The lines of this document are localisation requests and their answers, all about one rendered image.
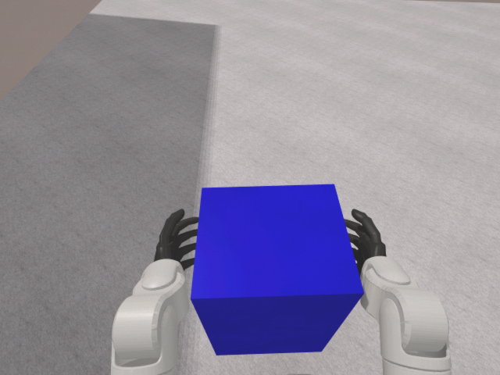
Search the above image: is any carton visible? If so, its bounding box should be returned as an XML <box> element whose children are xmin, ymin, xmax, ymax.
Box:
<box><xmin>191</xmin><ymin>184</ymin><xmax>364</xmax><ymax>355</ymax></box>

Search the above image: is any right robot hand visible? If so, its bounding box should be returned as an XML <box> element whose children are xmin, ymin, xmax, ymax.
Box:
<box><xmin>344</xmin><ymin>209</ymin><xmax>387</xmax><ymax>277</ymax></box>

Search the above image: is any robot right forearm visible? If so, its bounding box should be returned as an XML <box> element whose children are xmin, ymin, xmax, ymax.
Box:
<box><xmin>360</xmin><ymin>256</ymin><xmax>452</xmax><ymax>375</ymax></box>

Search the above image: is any left robot hand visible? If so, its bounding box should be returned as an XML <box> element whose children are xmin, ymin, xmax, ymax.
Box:
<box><xmin>154</xmin><ymin>209</ymin><xmax>199</xmax><ymax>271</ymax></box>

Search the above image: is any robot left forearm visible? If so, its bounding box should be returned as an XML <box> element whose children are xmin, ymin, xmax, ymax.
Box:
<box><xmin>111</xmin><ymin>259</ymin><xmax>190</xmax><ymax>375</ymax></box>

